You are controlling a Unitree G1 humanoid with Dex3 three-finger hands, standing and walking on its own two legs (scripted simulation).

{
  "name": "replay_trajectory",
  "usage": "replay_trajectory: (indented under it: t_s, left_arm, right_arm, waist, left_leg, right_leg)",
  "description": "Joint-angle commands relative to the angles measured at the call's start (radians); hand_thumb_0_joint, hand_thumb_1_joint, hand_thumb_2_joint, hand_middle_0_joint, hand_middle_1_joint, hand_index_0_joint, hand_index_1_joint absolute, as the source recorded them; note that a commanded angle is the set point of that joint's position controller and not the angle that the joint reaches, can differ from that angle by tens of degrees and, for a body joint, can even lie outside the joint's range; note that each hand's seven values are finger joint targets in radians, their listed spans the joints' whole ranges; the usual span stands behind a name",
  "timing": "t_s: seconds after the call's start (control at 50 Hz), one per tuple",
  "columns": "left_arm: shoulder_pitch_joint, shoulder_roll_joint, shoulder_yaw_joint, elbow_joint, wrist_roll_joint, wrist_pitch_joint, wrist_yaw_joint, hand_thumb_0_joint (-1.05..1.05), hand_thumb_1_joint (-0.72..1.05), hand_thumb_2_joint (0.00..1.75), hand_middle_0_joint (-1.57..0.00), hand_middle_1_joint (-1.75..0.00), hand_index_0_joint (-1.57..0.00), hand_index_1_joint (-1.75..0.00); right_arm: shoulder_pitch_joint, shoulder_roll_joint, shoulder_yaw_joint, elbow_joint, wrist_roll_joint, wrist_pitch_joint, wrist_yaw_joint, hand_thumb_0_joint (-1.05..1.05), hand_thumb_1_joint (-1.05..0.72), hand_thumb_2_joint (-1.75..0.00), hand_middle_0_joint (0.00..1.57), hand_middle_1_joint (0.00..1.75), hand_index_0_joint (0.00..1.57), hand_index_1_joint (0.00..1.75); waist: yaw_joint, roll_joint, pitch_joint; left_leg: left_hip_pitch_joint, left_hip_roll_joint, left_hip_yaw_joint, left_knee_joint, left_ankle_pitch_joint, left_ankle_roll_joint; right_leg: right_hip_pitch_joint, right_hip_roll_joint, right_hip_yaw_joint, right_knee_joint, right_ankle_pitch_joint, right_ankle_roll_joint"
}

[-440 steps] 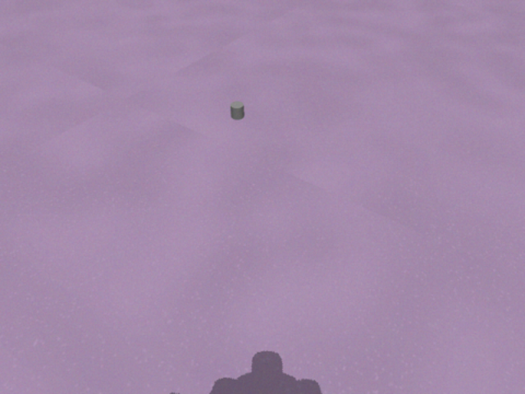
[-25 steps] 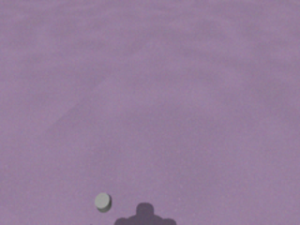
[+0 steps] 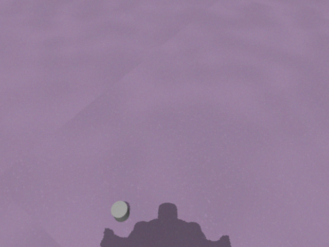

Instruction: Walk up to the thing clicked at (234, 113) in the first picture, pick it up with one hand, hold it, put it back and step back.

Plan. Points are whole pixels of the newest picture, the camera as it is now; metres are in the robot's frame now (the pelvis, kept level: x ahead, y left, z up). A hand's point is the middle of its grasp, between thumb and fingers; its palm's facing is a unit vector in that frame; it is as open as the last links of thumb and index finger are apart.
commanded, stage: walk up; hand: left
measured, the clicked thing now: (120, 211) +0.41 +0.26 -0.72
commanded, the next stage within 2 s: stand in 0.50 s
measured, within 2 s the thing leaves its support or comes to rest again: neither
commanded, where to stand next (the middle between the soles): +0.03 +0.02 m, yaw +0 degrees
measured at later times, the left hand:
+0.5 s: hand out of the picture +0.07 +0.27 -0.14, palm faces +0.01 -0.94 -0.34, open 7.4 cm
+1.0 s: hand out of the picture +0.08 +0.26 -0.14, palm faces -0.05 -0.94 -0.35, open 7.4 cm
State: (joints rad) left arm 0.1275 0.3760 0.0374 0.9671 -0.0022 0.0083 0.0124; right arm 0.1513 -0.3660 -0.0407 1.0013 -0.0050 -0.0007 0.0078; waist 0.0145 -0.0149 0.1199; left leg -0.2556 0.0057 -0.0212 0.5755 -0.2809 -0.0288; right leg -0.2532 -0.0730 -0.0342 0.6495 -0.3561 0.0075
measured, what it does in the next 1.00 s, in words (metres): stands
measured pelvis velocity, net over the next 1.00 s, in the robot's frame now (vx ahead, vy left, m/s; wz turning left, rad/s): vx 0.00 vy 0.00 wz -0.02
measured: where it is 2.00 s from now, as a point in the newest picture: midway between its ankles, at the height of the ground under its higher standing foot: outside the picture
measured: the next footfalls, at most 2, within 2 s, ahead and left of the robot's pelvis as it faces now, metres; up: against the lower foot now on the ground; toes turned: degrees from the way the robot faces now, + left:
none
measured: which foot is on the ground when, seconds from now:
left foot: down 0.00-1.00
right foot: down 0.00-1.00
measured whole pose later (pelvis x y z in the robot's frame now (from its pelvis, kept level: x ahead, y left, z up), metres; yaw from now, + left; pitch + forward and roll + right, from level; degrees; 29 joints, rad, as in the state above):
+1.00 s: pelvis +0.00 +0.00 +0.02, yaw -1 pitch -2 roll +0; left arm 0.11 0.36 0.00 1.13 0.01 -0.01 -0.01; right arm 0.11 -0.36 -0.01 1.15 -0.01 0.00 0.02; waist -0.01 0.00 0.05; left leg -0.14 0.03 -0.01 0.33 -0.16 -0.04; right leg -0.12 -0.04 -0.02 0.34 -0.19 0.03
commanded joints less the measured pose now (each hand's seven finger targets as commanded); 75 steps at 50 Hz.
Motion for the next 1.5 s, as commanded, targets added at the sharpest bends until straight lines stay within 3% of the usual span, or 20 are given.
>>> replay_trajectory:
  t_s: [0.0,0.02,0.06,0.14,0.28,0.32,0.46,0.48,0.52,0.62,0.7,1.0,1.26,1.34,1.48]
  left_arm:
    - [0.008,0.192,0.031,-0.018,-0.001,-0.018,0.006,0.0,0.9,0.9,-0.2,-0.3,-0.2,-0.3]
    - [0.003,0.209,0.032,-0.007,-0.003,-0.023,0.004,0.0,0.9,0.9,-0.2,-0.3,-0.2,-0.3]
    - [-0.033,0.217,0.025,0.008,-0.006,-0.025,-0.001,0.0,0.9,0.9,-0.2,-0.3,-0.2,-0.3]
    - [-0.06,0.198,0.012,0.049,-0.003,-0.024,-0.004,0.0,0.9,0.9,-0.2,-0.3,-0.2,-0.3]
    - [-0.095,0.19,0.014,0.099,0.001,-0.032,-0.012,0.0,0.9,0.9,-0.2,-0.3,-0.2,-0.3]
    - [-0.11,0.188,0.015,0.109,0.001,-0.03,-0.014,0.0,0.9,0.9,-0.2,-0.3,-0.2,-0.3]
    - [-0.097,0.188,0.02,0.127,0.006,-0.029,-0.017,0.0,0.9,0.9,-0.2,-0.3,-0.2,-0.3]
    - [-0.083,0.189,0.011,0.126,0.015,-0.035,-0.017,0.0,0.9,0.9,-0.2,-0.3,-0.2,-0.3]
    - [-0.085,0.183,0.009,0.125,0.017,-0.038,-0.016,0.0,0.9,0.9,-0.2,-0.3,-0.2,-0.3]
    - [-0.069,0.197,0.006,0.122,0.014,-0.044,-0.013,0.0,0.9,0.9,-0.2,-0.3,-0.2,-0.3]
    - [-0.061,0.201,0.006,0.119,0.014,-0.04,-0.011,0.0,0.9,0.9,-0.2,-0.3,-0.2,-0.3]
    - [-0.054,0.204,0.004,0.097,0.009,-0.044,-0.009,0.0,0.9,0.9,-0.2,-0.3,-0.2,-0.3]
    - [-0.061,0.2,0.004,0.094,0.011,-0.041,-0.008,0.0,0.9,0.9,-0.2,-0.3,-0.2,-0.3]
    - [-0.054,0.2,0.004,0.091,0.012,-0.043,-0.007,0.0,0.9,0.9,-0.2,-0.3,-0.2,-0.3]
    - [-0.058,0.2,0.004,0.091,0.008,-0.042,-0.007,0.0,0.9,0.9,-0.2,-0.3,-0.2,-0.3]
  right_arm:
    - [-0.085,-0.247,-0.032,-0.058,0.007,-0.034,-0.024,0.0,-0.9,-0.9,0.2,0.3,0.2,0.3]
    - [-0.079,-0.226,-0.023,-0.05,0.01,-0.033,-0.026,0.0,-0.9,-0.9,0.2,0.3,0.2,0.3]
    - [-0.092,-0.211,-0.014,-0.024,0.015,-0.031,-0.025,0.0,-0.9,-0.9,0.2,0.3,0.2,0.3]
    - [-0.15,-0.216,-0.009,0.004,0.01,-0.031,-0.019,0.0,-0.9,-0.9,0.2,0.3,0.2,0.3]
    - [-0.18,-0.199,0.002,0.046,0.012,-0.032,-0.014,0.0,-0.9,-0.9,0.2,0.3,0.2,0.3]
    - [-0.182,-0.195,0.005,0.057,0.011,-0.03,-0.012,0.0,-0.9,-0.9,0.2,0.3,0.2,0.3]
    - [-0.18,-0.198,0.005,0.075,0.006,-0.03,-0.01,0.0,-0.9,-0.9,0.2,0.3,0.2,0.3]
    - [-0.174,-0.199,0.0,0.074,-0.008,-0.031,-0.007,0.0,-0.9,-0.9,0.2,0.3,0.2,0.3]
    - [-0.174,-0.212,-0.006,0.077,-0.011,-0.032,-0.007,0.0,-0.9,-0.9,0.2,0.3,0.2,0.3]
    - [-0.152,-0.2,-0.008,0.08,-0.008,-0.034,-0.004,0.0,-0.9,-0.9,0.2,0.3,0.2,0.3]
    - [-0.133,-0.202,-0.011,0.083,-0.007,-0.029,-0.004,0.0,-0.9,-0.9,0.2,0.3,0.2,0.3]
    - [-0.089,-0.202,-0.003,0.082,-0.004,-0.028,-0.007,0.0,-0.9,-0.9,0.2,0.3,0.2,0.3]
    - [-0.098,-0.204,0.0,0.075,-0.003,-0.024,-0.009,0.0,-0.9,-0.9,0.2,0.3,0.2,0.3]
    - [-0.098,-0.207,-0.002,0.071,-0.004,-0.024,-0.009,0.0,-0.9,-0.9,0.2,0.3,0.2,0.3]
    - [-0.1,-0.2,0.001,0.071,-0.002,-0.026,-0.01,0.0,-0.9,-0.9,0.2,0.3,0.2,0.3]
  waist:
    - [0.015,0.108,-0.202]
    - [0.007,0.111,-0.198]
    - [-0.009,0.106,-0.183]
    - [-0.003,0.091,-0.18]
    - [-0.009,0.031,-0.19]
    - [-0.012,0.023,-0.161]
    - [-0.007,0.013,-0.162]
    - [-0.009,0.01,-0.17]
    - [-0.008,0.033,-0.153]
    - [-0.007,0.006,-0.155]
    - [-0.01,0.006,-0.118]
    - [-0.021,0.007,-0.16]
    - [-0.02,0.004,-0.143]
    - [-0.019,0.013,-0.172]
    - [-0.018,0.017,-0.161]
  left_leg:
    - [0.03,0.183,-0.153,-0.089,0.424,0.134]
    - [0.018,0.145,-0.113,-0.082,0.406,0.093]
    - [0.046,0.11,-0.085,-0.115,0.319,0.059]
    - [0.082,0.133,-0.104,-0.177,0.291,0.067]
    - [0.152,0.12,-0.069,-0.218,0.306,0.047]
    - [0.135,0.116,-0.07,-0.247,0.26,0.04]
    - [0.133,0.115,-0.072,-0.282,0.209,0.035]
    - [0.16,0.125,-0.076,-0.293,0.177,0.035]
    - [0.126,0.123,-0.08,-0.303,0.13,0.037]
    - [0.142,0.127,-0.08,-0.298,0.194,0.04]
    - [0.114,0.119,-0.081,-0.314,0.124,0.035]
    - [0.149,0.124,-0.058,-0.276,0.256,0.034]
    - [0.165,0.129,-0.051,-0.278,0.248,0.029]
    - [0.174,0.132,-0.047,-0.266,0.289,0.033]
    - [0.175,0.134,-0.047,-0.279,0.319,0.03]
  right_leg:
    - [0.111,-0.01,0.063,-0.11,0.216,-0.038]
    - [0.135,-0.035,0.072,-0.135,0.308,-0.046]
    - [0.112,-0.054,0.083,-0.16,0.368,-0.049]
    - [0.118,-0.045,0.067,-0.225,0.307,-0.031]
    - [0.138,-0.062,0.076,-0.327,0.315,-0.023]
    - [0.127,-0.058,0.079,-0.353,0.266,-0.017]
    - [0.145,-0.058,0.078,-0.385,0.232,-0.012]
    - [0.131,-0.062,0.084,-0.386,0.177,-0.015]
    - [0.131,-0.059,0.083,-0.39,0.164,-0.012]
    - [0.133,-0.066,0.088,-0.38,0.192,-0.015]
    - [0.114,-0.061,0.09,-0.387,0.133,-0.015]
    - [0.148,-0.066,0.098,-0.367,0.286,-0.018]
    - [0.132,-0.061,0.094,-0.379,0.276,-0.016]
    - [0.161,-0.066,0.093,-0.372,0.345,-0.015]
    - [0.164,-0.062,0.085,-0.361,0.36,-0.018]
